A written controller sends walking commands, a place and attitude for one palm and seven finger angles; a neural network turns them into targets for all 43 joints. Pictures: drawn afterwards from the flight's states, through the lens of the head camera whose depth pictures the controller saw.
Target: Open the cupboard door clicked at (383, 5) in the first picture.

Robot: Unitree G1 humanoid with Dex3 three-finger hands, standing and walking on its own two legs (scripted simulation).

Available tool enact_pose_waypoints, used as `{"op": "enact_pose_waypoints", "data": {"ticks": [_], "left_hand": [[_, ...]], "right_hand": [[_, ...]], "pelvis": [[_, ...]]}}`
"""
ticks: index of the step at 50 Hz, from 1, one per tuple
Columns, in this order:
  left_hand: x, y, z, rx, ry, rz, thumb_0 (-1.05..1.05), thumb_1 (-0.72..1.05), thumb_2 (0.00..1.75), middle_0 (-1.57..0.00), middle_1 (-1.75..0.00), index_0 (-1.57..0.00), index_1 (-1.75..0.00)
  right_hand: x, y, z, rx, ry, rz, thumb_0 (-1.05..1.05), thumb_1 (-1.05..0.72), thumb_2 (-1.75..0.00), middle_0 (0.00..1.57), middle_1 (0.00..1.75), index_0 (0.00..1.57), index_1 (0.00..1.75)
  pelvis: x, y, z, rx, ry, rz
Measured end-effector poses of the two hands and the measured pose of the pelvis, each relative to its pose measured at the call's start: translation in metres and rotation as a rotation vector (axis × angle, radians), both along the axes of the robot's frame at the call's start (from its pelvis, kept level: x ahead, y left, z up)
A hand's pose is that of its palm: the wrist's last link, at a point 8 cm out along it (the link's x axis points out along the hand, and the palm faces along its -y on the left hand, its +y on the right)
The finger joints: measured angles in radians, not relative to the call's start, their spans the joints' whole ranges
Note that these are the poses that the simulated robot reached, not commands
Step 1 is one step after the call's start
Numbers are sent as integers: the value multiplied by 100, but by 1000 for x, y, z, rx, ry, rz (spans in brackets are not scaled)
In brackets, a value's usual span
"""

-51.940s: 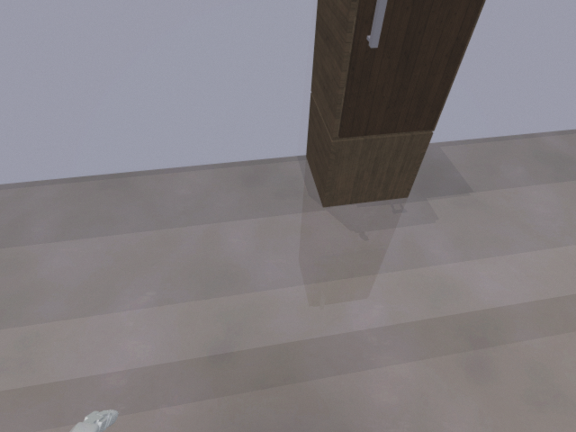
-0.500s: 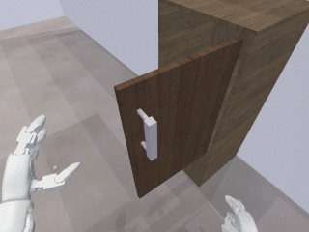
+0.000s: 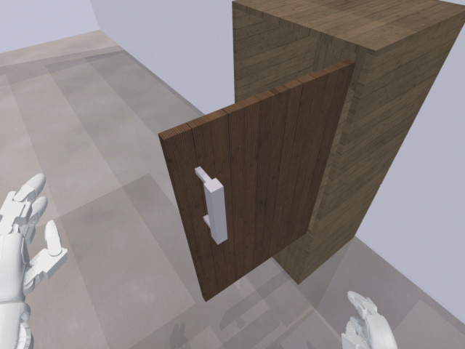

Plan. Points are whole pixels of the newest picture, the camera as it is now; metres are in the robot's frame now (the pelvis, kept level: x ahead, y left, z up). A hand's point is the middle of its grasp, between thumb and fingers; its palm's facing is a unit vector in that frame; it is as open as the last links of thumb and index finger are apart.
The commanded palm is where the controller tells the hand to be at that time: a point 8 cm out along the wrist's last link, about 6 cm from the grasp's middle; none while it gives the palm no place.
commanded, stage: draw the hand back to the body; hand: left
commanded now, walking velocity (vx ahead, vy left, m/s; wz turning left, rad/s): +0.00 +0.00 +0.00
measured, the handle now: (210, 206) +0.33 +0.09 +0.09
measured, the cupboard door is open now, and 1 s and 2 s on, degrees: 87 87 87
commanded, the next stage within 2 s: step back with the hand held close in 0.12 s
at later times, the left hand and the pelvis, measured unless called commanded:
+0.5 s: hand (48, 267) +0.17 +0.27 +0.14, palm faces +0.35 -0.80 -0.49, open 7.4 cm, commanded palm +0.11 +0.31 +0.17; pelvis -0.03 +0.01 +0.00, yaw -1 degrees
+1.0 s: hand out of the picture +0.06 +0.29 +0.15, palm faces +0.46 -0.79 -0.41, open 7.4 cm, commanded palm +0.00 +0.33 +0.17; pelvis -0.13 +0.03 -0.03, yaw +1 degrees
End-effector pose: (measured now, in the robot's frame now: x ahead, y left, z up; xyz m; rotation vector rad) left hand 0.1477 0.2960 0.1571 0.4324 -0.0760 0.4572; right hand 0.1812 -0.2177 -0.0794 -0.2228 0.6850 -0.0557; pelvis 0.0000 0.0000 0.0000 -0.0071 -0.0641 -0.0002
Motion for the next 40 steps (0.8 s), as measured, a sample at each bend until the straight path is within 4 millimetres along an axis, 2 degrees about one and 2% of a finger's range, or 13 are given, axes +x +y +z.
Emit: {"op": "enact_pose_waypoints", "data": {"ticks": [13,18,20,25,29,36,40], "left_hand": [[-8,-3,7,19,-27,-10,2,89,90,-21,-30,-21,-30],[-10,7,26,112,-68,-26,2,89,90,-21,-30,-21,-30],[-10,8,24,124,-47,-42,2,90,90,-21,-30,-21,-30],[-17,9,4,99,47,-91,2,90,90,-21,-30,-21,-30],[-27,13,-1,102,56,-122,2,89,90,-21,-30,-21,-30],[-58,25,18,179,-68,-130,2,89,90,-21,-30,-21,-30],[-80,29,19,202,-110,-100,2,89,90,-21,-30,-21,-30]], "right_hand": [[-14,-3,-2,6,1,-13,2,-91,-90,20,30,21,30],[-21,-5,-2,7,22,-26,2,-91,-90,20,30,21,30],[-25,-6,-2,3,32,-43,1,-91,-90,20,30,21,30],[-41,-11,-1,-23,57,-98,1,-91,-90,20,30,21,30],[-58,-10,2,-52,70,-124,1,-91,-90,20,30,21,30],[-86,3,6,-71,38,-108,1,-91,-90,20,30,21,30],[-103,10,1,-52,7,-89,1,-91,-90,20,30,21,30]], "pelvis": [[-8,-3,0,-2,-15,-3],[-15,-1,-1,-13,20,2],[-19,2,-1,-14,36,-3],[-31,12,-2,-13,58,-15],[-44,18,-4,-10,59,-18],[-73,25,-11,-6,47,-16],[-91,26,-17,-8,37,-9]]}}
